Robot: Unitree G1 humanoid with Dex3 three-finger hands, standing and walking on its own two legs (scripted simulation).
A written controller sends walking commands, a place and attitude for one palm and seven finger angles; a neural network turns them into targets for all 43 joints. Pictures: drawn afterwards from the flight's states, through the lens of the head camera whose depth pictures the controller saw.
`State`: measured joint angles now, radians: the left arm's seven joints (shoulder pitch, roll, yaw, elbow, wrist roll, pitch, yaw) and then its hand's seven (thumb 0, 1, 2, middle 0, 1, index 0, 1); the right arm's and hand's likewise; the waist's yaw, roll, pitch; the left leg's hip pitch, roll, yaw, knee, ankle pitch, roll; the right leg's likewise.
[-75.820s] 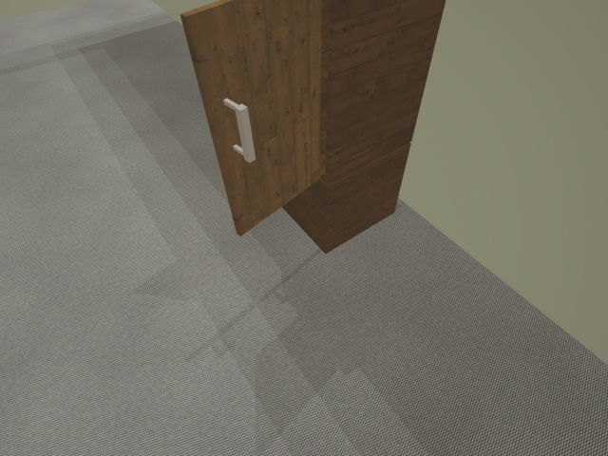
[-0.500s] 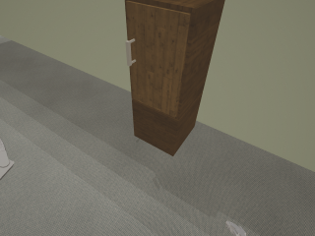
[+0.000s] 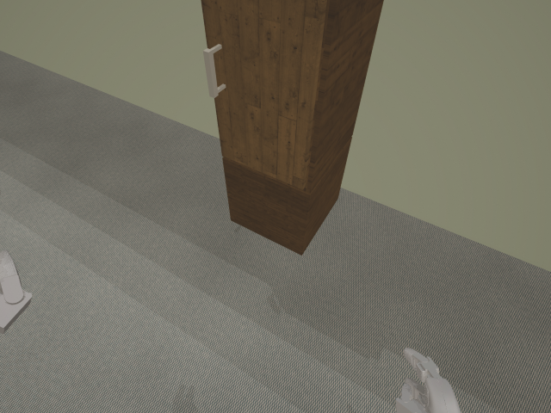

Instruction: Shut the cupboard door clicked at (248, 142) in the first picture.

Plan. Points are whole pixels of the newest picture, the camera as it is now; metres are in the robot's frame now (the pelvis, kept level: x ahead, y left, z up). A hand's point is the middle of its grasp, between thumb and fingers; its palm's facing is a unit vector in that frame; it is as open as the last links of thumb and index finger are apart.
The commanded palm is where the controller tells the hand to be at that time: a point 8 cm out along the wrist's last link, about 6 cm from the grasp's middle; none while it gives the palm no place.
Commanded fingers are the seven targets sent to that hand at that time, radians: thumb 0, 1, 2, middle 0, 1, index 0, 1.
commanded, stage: stop stepping back and stand still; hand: left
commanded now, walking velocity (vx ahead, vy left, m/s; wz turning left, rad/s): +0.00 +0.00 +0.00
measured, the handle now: (215, 71) +0.98 +0.21 +0.01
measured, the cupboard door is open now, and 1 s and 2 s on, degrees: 0 0 0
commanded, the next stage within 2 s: let the arm hang, fingers relaxed in 0.12 s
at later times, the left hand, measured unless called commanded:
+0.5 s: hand out of the picture +0.06 +0.19 -0.15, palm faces -0.06 -0.98 -0.20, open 7.4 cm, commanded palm none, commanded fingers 0.00 0.90 0.90 -0.20 -0.30 -0.20 -0.30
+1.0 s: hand out of the picture -0.06 +0.21 -0.16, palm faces +0.03 -0.97 -0.23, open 7.3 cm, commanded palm none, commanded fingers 0.00 0.90 0.90 -0.20 -0.30 -0.20 -0.30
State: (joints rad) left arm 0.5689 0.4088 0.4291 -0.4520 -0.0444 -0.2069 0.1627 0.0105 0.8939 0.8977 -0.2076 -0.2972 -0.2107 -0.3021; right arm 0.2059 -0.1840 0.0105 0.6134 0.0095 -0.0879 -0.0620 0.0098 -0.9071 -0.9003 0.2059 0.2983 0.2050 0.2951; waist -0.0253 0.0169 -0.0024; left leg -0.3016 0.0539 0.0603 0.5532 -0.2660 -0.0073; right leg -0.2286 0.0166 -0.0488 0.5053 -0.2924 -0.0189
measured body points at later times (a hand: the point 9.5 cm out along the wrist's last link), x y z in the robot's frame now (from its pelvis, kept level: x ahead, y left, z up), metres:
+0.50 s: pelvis -0.03 +0.01 +0.00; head -0.02 +0.01 +0.45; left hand +0.07 +0.24 -0.13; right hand +0.07 -0.25 -0.13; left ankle +0.01 +0.12 -0.73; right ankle -0.02 -0.11 -0.73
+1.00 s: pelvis -0.04 +0.02 +0.01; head -0.04 +0.02 +0.46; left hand -0.06 +0.26 -0.15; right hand -0.05 -0.19 -0.16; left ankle +0.01 +0.12 -0.73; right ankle -0.02 -0.11 -0.73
